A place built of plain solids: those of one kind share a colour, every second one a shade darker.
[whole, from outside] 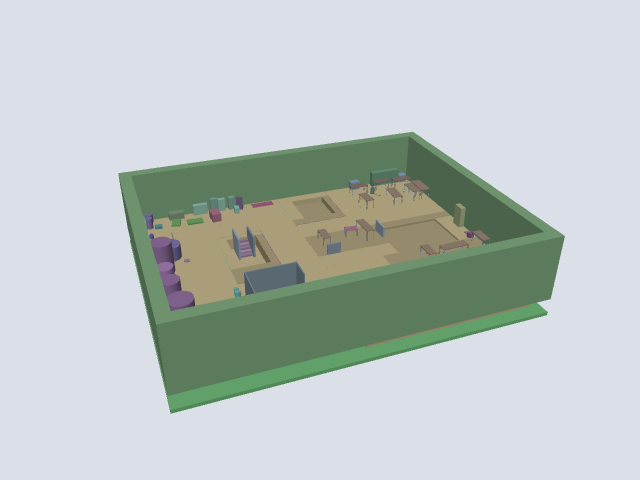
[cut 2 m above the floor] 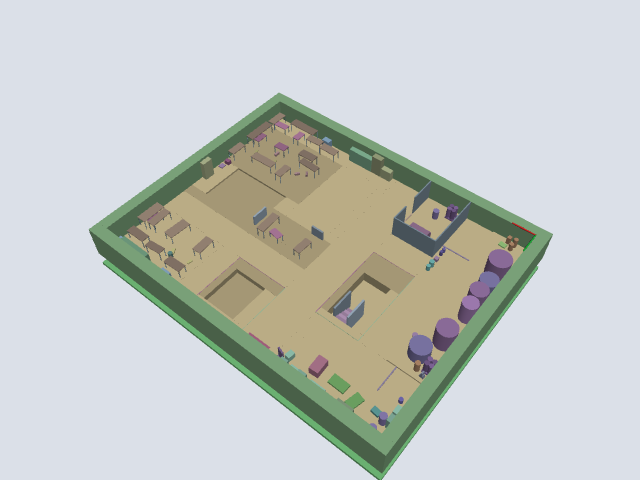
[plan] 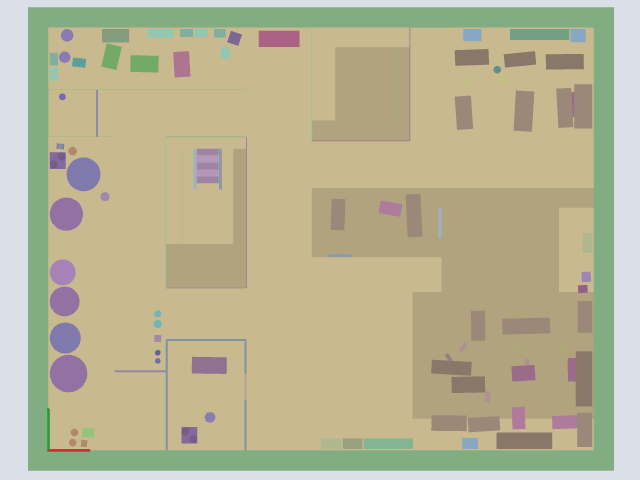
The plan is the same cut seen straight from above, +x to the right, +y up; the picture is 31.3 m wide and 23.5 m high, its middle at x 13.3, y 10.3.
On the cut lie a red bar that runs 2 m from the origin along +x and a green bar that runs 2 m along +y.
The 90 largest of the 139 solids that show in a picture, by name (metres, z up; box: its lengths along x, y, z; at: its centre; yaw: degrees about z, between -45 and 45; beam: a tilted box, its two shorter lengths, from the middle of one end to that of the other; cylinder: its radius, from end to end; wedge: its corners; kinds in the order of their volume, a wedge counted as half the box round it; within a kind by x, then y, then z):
{
 "floor_1": {"box": [3.25, 15.35, 1.12], "at": [1.62, 7.67, -0.44]},
 "floor_2": {"box": [2.5, 15.35, 1.0], "at": [4.5, 7.67, -0.5]},
 "floor_3": {"box": [9.7, 2.3, 1.0], "at": [4.85, 16.5, -0.5]},
 "floor_4": {"box": [9.7, 3.05, 1.0], "at": [4.85, 19.18, -0.5]},
 "floor_5": {"box": [0.8, 4.67, 2.1], "at": [6.15, 12.44, -1.05]},
 "floor_6": {"box": [3.95, 5.45, 1.0], "at": [7.72, 2.73, -0.5]},
 "floor_7": {"box": [3.95, 2.5, 1.0], "at": [7.72, 6.7, -0.5]},
 "floor_8": {"box": [3.95, 2.15, 2.1], "at": [7.72, 9.03, -1.05]},
 "floor_9": {"box": [3.95, 0.58, 2.1], "at": [7.72, 15.06, -1.05]},
 "floor_10": {"box": [2.51, 4.67, 1.13], "at": [7.8, 12.44, -1.53]},
 "floor_11": {"box": [0.64, 4.67, 2.1], "at": [9.38, 12.44, -1.05]},
 "floor_12": {"box": [3.2, 20.7, 1.0], "at": [11.3, 10.35, -0.5]},
 "floor_13": {"box": [0.8, 7.91, 2.1], "at": [13.3, 5.5, -1.05]},
 "floor_14": {"box": [1.15, 3.59, 2.1], "at": [13.47, 17.95, -1.05]},
 "floor_15": {"box": [4.8, 1.0, 2.1], "at": [15.3, 15.65, -1.05]},
 "floor_16": {"box": [4.8, 0.96, 2.1], "at": [15.3, 20.22, -1.05]},
 "floor_17": {"box": [3.05, 3.59, 1.59], "at": [15.57, 17.95, -1.3]},
 "floor_18": {"box": [4.13, 7.91, 2.1], "at": [15.77, 5.5, -1.05]},
 "floor_19": {"box": [6.35, 2.42, 2.1], "at": [16.07, 10.67, -1.05]},
 "floor_20": {"box": [0.6, 3.59, 2.1], "at": [17.4, 17.95, -1.05]},
 "floor_21": {"box": [1.42, 1.71, 2.1], "at": [18.54, 8.61, -1.05]},
 "floor_22": {"box": [2.0, 5.55, 1.0], "at": [18.7, 17.93, -0.5]},
 "floor_23": {"box": [13.8, 1.55, 2.1], "at": [19.8, 0.78, -1.05]},
 "floor_24": {"box": [13.8, 0.97, 2.1], "at": [19.8, 12.37, -1.05]},
 "floor_25": {"box": [13.8, 2.3, 1.0], "at": [19.8, 14.0, -0.5]},
 "floor_26": {"box": [5.75, 4.13, 1.92], "at": [22.12, 9.81, -1.14]},
 "floor_27": {"box": [8.87, 6.2, 2.1], "at": [22.27, 4.65, -1.05]},
 "floor_28": {"box": [7.0, 5.55, 1.0], "at": [23.2, 17.93, -0.5]},
 "floor_29": {"box": [1.7, 4.13, 2.1], "at": [25.85, 9.81, -1.05]},
 "wall_1": {"box": [1.0, 20.7, 5.5], "at": [-0.5, 10.35, 1.75]},
 "wall_2": {"box": [28.7, 1.0, 5.5], "at": [13.35, -0.5, 1.75]},
 "wall_3": {"box": [28.7, 1.0, 5.5], "at": [13.35, 21.2, 1.75]},
 "wall_4": {"box": [1.0, 20.7, 5.5], "at": [27.2, 10.35, 1.75]},
 "floor_base_1": {"box": [28.7, 22.7, 0.3], "at": [13.35, 10.35, -2.35]},
 "vat_1": {"cylinder": 0.64, "from": [0.7, 8.72, 0.12], "to": [0.7, 8.72, 2.26]},
 "vat_2": {"cylinder": 0.73, "from": [0.8, 7.29, 0.12], "to": [0.8, 7.29, 2.0]},
 "vat_3": {"cylinder": 0.81, "from": [0.89, 11.57, 0.12], "to": [0.89, 11.57, 2.73]},
 "vat_4": {"cylinder": 0.92, "from": [0.99, 3.76, 0.12], "to": [0.99, 3.76, 2.65]},
 "tank_low_1": {"cylinder": 0.76, "from": [0.83, 5.5, 0.12], "to": [0.83, 5.5, 1.31]},
 "tank_low_2": {"cylinder": 0.83, "from": [1.72, 13.52, 0.12], "to": [1.72, 13.52, 1.3]},
 "bar_rack_1": {"box": [2.42, 0.52, 1.33], "at": [16.65, 0.33, 0.67]},
 "bar_rack_2": {"box": [2.9, 0.54, 1.38], "at": [24.06, 20.36, 0.69]},
 "part_1": {"box": [0.1, 5.35, 2.65], "at": [5.8, 2.67, 1.27]},
 "part_2": {"box": [3.95, 0.1, 2.65], "at": [7.72, 5.4, 1.27]},
 "part_3": {"box": [0.1, 2.44, 2.65], "at": [9.65, 1.22, 1.27]},
 "part_4": {"box": [0.1, 1.61, 2.65], "at": [9.65, 4.54, 1.27]},
 "tool_cabinet_1": {"box": [1.0, 0.51, 1.01], "at": [13.85, 0.33, 0.51]},
 "tool_cabinet_2": {"box": [0.97, 0.51, 1.89], "at": [14.89, 0.33, 0.94]},
 "tool_cabinet_3": {"box": [0.47, 0.98, 1.83], "at": [26.39, 10.16, 0.92]},
 "crate_stack_1": {"box": [0.4, 0.62, 1.16], "at": [0.27, 19.15, 0.58]},
 "crate_stack_2": {"box": [0.41, 0.64, 1.19], "at": [0.28, 18.42, 0.59]},
 "crate_stack_3": {"box": [1.28, 0.44, 0.93], "at": [5.5, 20.41, 0.47]},
 "crate_stack_4": {"box": [0.65, 0.39, 1.29], "at": [6.76, 20.43, 0.65]},
 "crate_stack_5": {"box": [0.66, 0.4, 1.13], "at": [7.48, 20.43, 0.56]},
 "crate_stack_6": {"box": [0.58, 0.43, 1.18], "at": [8.4, 20.41, 0.59]},
 "crate_stack_7": {"box": [0.44, 0.6, 0.54], "at": [8.66, 19.47, 0.27], "yaw": -5.7},
 "rail_1": {"box": [0.16, 2.0, 1.97], "at": [7.18, 13.77, 0.02]},
 "rail_2": {"box": [0.16, 2.0, 1.97], "at": [8.43, 13.77, 0.02]},
 "rail_3": {"box": [1.14, 0.16, 0.95], "at": [14.27, 9.54, 0.47]},
 "rail_4": {"box": [0.16, 1.49, 1.0], "at": [19.17, 11.14, 0.5]},
 "offcut_bin_1": {"box": [0.77, 0.54, 0.76], "at": [20.65, 0.34, 0.38]},
 "offcut_bin_2": {"box": [0.89, 0.6, 0.78], "at": [20.76, 20.33, 0.39]},
 "offcut_bin_3": {"box": [0.75, 0.65, 0.72], "at": [25.94, 20.3, 0.36]},
 "cask_row_1": {"box": [1.71, 0.82, 0.6], "at": [7.88, 4.16, 0.3], "yaw": -0.8},
 "cask_row_2": {"box": [1.71, 0.51, 0.23], "at": [7.88, 4.16, 0.71], "yaw": -0.8},
 "keg_stack_1": {"cylinder": 0.2, "from": [0.27, 14.0, 0.26], "to": [0.27, 14.0, 1.26]},
 "keg_stack_2": {"cylinder": 0.2, "from": [0.27, 14.39, 0.26], "to": [0.27, 14.39, 1.26]},
 "keg_stack_3": {"box": [0.78, 0.82, 0.19], "at": [0.46, 14.19, 0.17]},
 "keg_stack_4": {"cylinder": 0.2, "from": [0.66, 14.0, 0.26], "to": [0.66, 14.0, 1.26]},
 "keg_stack_5": {"cylinder": 0.2, "from": [0.66, 14.39, 0.26], "to": [0.66, 14.39, 1.26]},
 "keg_stack_6": {"cylinder": 0.19, "from": [6.71, 0.55, 0.14], "to": [6.71, 0.55, 1.12]},
 "keg_stack_7": {"box": [0.77, 0.82, 0.19], "at": [6.9, 0.74, 0.05]},
 "keg_stack_8": {"cylinder": 0.19, "from": [7.1, 0.55, 0.14], "to": [7.1, 0.55, 1.12]},
 "tread_1": {"box": [1.09, 0.34, 0.32], "at": [7.8, 13.58, -0.81]},
 "tread_2": {"box": [1.09, 0.34, 0.48], "at": [7.8, 13.92, -0.73]},
 "tread_3": {"box": [1.09, 0.34, 0.65], "at": [7.8, 14.26, -0.65]},
 "tread_4": {"box": [1.09, 0.34, 0.81], "at": [7.8, 14.6, -0.56]},
 "pallet_load_1": {"box": [0.78, 1.25, 0.73], "at": [6.54, 18.9, 0.36], "yaw": 3.3},
 "workbench_top_1": {"box": [0.91, 1.98, 0.06], "at": [23.28, 16.61, 0.79], "yaw": -3.3},
 "workbench_top_2": {"box": [2.73, 0.81, 0.07], "at": [23.3, 0.47, 0.94]},
 "workbench_top_3": {"box": [2.34, 0.78, 0.07], "at": [23.39, 6.09, 0.75], "yaw": 1.5},
 "workbench_top_4": {"box": [0.88, 2.17, 0.06], "at": [26.19, 16.85, 0.97]},
 "workbench_top_5": {"box": [0.81, 2.71, 0.07], "at": [26.23, 3.5, 0.97]},
 "barrel_1": {"cylinder": 0.28, "from": [0.8, 19.25, 0.0], "to": [0.8, 19.25, 0.96]},
 "barrel_2": {"cylinder": 0.31, "from": [0.92, 20.32, 0.0], "to": [0.92, 20.32, 0.82]},
 "barrel_3": {"cylinder": 0.26, "from": [7.92, 1.61, 0.0], "to": [7.92, 1.61, 0.83]},
 "sack_pile_1": {"box": [1.33, 0.66, 0.61], "at": [3.29, 20.3, 0.3]},
 "pallet_1": {"box": [0.76, 1.17, 0.2], "at": [3.09, 19.27, 0.05], "yaw": -13.3},
 "pallet_2": {"box": [1.38, 0.82, 0.16], "at": [4.71, 18.92, 0.08], "yaw": -1.5},
 "bin_1": {"cylinder": 0.21, "from": [1.18, 14.65, 0.12], "to": [1.18, 14.65, 1.03]}
}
